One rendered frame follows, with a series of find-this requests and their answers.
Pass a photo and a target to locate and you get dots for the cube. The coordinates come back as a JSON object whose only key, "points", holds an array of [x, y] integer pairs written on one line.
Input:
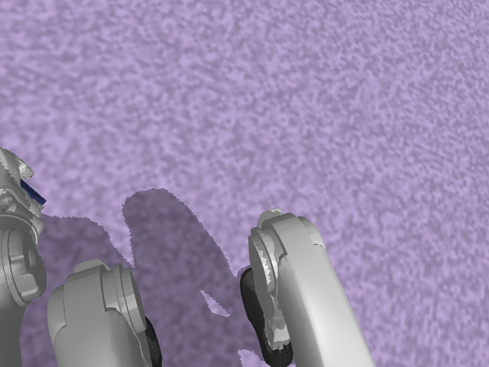
{"points": [[32, 193]]}

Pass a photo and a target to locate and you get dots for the left robot foot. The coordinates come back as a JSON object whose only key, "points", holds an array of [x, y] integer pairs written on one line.
{"points": [[156, 357]]}

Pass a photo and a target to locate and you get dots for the left robot hand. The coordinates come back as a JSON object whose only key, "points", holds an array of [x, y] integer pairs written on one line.
{"points": [[13, 169]]}

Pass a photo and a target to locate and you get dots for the left robot arm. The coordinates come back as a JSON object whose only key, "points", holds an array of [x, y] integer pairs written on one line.
{"points": [[22, 271]]}

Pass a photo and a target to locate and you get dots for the right robot foot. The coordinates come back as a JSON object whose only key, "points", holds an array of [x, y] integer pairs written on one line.
{"points": [[274, 358]]}

